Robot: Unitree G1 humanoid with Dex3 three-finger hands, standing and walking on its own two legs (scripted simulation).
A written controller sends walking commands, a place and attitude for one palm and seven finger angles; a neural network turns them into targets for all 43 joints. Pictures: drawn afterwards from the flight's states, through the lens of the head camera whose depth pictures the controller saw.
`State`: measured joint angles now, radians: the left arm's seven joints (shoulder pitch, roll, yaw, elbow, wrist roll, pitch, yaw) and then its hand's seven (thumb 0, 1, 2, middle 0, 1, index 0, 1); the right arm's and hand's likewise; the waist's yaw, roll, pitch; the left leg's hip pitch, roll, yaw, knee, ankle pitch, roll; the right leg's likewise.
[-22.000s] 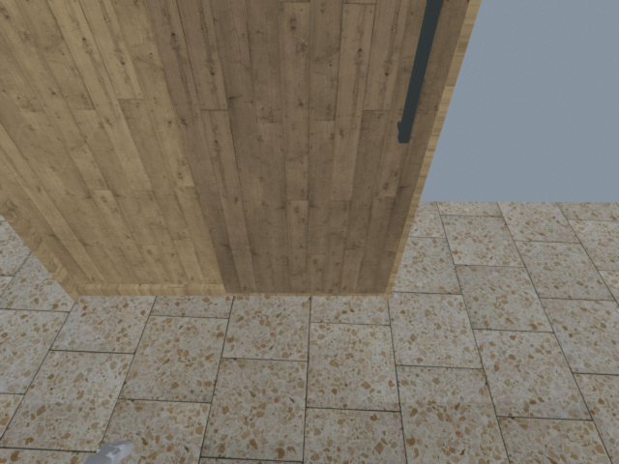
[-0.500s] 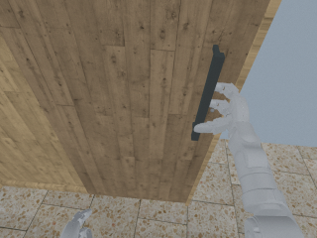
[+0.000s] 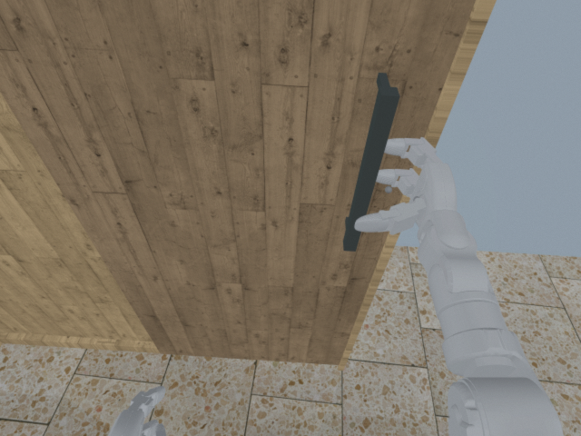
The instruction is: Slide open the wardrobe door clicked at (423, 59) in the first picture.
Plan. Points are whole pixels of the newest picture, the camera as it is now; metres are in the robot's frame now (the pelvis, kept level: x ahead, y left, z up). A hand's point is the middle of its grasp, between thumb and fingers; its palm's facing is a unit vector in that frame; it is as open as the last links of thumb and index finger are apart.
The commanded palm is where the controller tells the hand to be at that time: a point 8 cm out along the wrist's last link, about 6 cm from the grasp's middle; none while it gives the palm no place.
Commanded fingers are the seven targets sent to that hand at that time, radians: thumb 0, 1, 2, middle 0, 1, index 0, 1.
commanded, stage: slide the fingers in behind the handle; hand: right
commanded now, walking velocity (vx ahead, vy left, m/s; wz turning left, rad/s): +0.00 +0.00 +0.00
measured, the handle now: (363, 175) +0.46 -0.07 +0.14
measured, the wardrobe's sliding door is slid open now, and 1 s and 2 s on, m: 0.00 0.00 0.00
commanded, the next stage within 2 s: grip the handle and tug to test in 1.68 s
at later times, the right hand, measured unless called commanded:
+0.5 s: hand (371, 196) +0.40 -0.08 +0.15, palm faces -0.03 +1.00 +0.00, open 14.0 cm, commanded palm +0.38 -0.13 +0.14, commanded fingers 0.00 0.50 -0.30 0.30 1.20 0.30 1.20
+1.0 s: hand (356, 194) +0.40 -0.06 +0.15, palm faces -0.06 +1.00 +0.01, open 14.0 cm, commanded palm +0.38 -0.11 +0.14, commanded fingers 0.00 0.50 -0.30 0.30 1.20 0.30 1.20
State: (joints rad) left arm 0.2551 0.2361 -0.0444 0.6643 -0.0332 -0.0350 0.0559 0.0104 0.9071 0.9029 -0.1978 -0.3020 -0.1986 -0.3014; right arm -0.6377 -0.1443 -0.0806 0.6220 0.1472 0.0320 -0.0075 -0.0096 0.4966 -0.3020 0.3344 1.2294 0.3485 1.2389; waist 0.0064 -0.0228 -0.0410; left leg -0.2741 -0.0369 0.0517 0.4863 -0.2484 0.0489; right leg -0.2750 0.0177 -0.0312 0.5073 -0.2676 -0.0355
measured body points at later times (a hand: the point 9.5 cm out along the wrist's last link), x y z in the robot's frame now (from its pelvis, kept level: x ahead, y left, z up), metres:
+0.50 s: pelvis +0.00 +0.00 +0.00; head -0.01 +0.01 +0.45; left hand +0.14 +0.23 -0.10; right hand +0.40 -0.13 +0.15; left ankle +0.00 +0.09 -0.74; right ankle +0.00 -0.10 -0.74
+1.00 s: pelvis +0.01 +0.00 +0.00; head +0.01 +0.01 +0.45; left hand +0.15 +0.24 -0.10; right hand +0.40 -0.11 +0.15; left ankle +0.00 +0.09 -0.74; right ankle +0.00 -0.10 -0.74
